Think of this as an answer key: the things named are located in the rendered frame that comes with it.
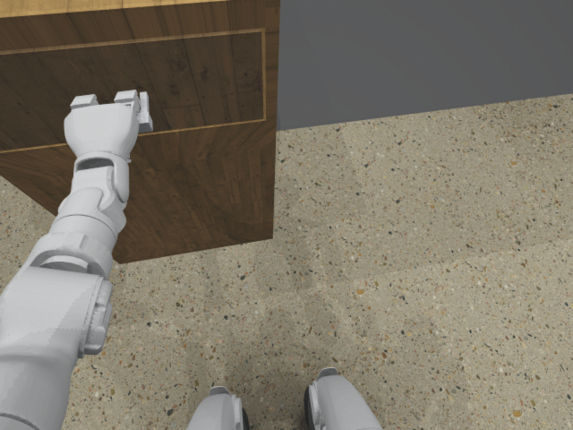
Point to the left robot shin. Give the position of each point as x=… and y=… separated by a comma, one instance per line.
x=219, y=390

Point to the left robot upper arm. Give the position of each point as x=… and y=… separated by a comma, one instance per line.
x=52, y=318

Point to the robot left hand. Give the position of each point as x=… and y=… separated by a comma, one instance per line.
x=111, y=128

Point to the drawer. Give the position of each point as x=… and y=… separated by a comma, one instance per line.
x=191, y=80

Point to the cabinet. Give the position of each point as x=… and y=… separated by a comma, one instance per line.
x=190, y=189

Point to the handle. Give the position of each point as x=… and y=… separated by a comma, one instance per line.
x=144, y=116

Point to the robot right thigh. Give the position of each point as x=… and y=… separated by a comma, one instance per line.
x=337, y=404

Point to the left robot forearm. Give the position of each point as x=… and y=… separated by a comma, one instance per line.
x=84, y=232

